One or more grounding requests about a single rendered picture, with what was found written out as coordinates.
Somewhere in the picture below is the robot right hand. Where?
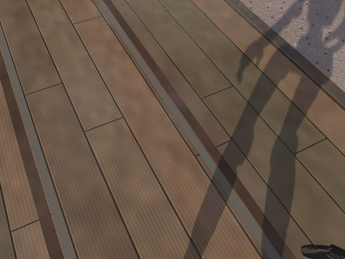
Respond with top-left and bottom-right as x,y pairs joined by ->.
301,244 -> 345,259

